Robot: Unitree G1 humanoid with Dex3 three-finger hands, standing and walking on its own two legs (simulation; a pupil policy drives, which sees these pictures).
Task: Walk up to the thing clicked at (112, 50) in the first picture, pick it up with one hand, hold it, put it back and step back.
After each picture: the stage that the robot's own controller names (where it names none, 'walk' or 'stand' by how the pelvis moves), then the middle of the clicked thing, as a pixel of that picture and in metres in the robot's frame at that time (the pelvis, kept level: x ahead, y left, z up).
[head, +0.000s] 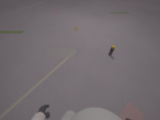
stand; (111, 50) +1.37 -0.47 -0.65
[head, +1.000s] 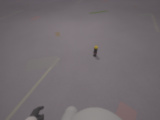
walk; (95, 51) +1.30 -0.04 -0.63
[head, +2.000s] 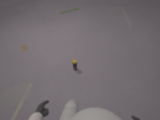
walk; (74, 65) +0.82 +0.26 -0.65
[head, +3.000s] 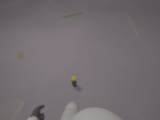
walk; (74, 81) +0.54 +0.22 -0.64
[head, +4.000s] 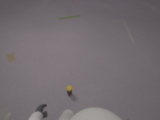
stand; (69, 91) +0.42 +0.18 -0.65
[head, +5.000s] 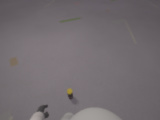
stand; (70, 94) +0.39 +0.20 -0.65
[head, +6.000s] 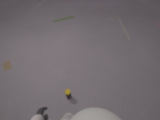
stand; (68, 94) +0.37 +0.22 -0.65
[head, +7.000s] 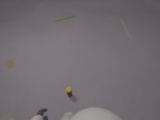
stand; (69, 92) +0.40 +0.23 -0.66
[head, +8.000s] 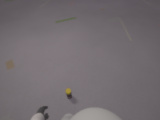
stand; (69, 94) +0.39 +0.22 -0.66
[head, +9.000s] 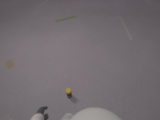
stand; (69, 93) +0.39 +0.22 -0.66
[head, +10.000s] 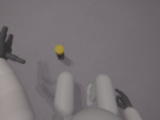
go down; (60, 53) +0.48 +0.22 -0.31
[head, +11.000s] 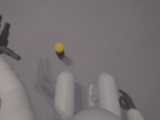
approach; (60, 52) +0.48 +0.22 -0.27
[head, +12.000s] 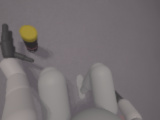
close in; (31, 41) +0.48 +0.27 -0.17
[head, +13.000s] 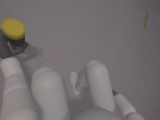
close; (16, 38) +0.47 +0.28 -0.17
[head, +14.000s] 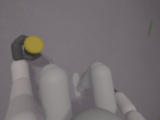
lift; (32, 48) +0.40 +0.25 -0.17
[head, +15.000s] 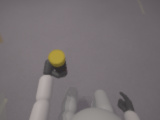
lift; (60, 66) +0.33 +0.18 +0.05
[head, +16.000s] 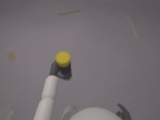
hold; (65, 68) +0.32 +0.16 +0.08
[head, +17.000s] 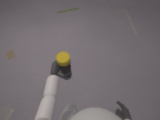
hold; (65, 68) +0.33 +0.16 +0.06
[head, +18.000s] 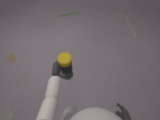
crouch; (66, 68) +0.33 +0.15 +0.08
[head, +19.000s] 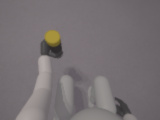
crouch; (55, 47) +0.46 +0.20 -0.02
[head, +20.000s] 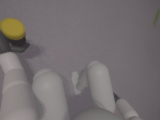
lower; (17, 39) +0.46 +0.27 -0.18
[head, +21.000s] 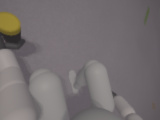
lower; (11, 35) +0.47 +0.28 -0.18
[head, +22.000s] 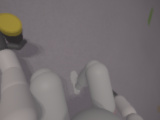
lower; (13, 35) +0.47 +0.29 -0.16
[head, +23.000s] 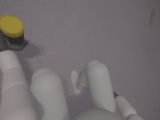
lower; (15, 37) +0.47 +0.28 -0.16
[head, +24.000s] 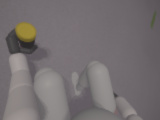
loosen; (27, 41) +0.46 +0.25 -0.17
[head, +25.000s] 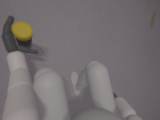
withdraw; (24, 39) +0.47 +0.26 -0.18
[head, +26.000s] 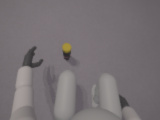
walk; (66, 52) +0.50 +0.19 -0.26
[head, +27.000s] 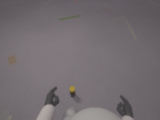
stand; (72, 92) +0.41 +0.16 -0.59
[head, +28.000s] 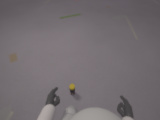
stand; (72, 89) +0.43 +0.17 -0.60
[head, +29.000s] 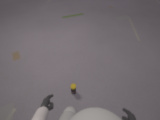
stand; (73, 89) +0.43 +0.16 -0.62
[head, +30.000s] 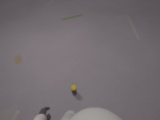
walk; (74, 90) +0.43 +0.17 -0.65
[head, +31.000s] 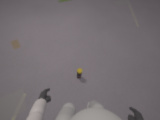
walk; (79, 73) +0.56 +0.08 -0.63
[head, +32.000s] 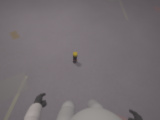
walk; (74, 57) +0.84 +0.17 -0.64
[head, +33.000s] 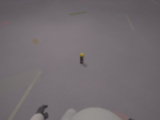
stand; (81, 58) +1.06 +0.15 -0.64
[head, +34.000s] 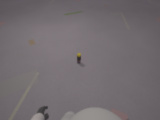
stand; (79, 58) +1.06 +0.18 -0.66
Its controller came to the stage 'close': yes
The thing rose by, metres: 0.70
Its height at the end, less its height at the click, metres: +0.00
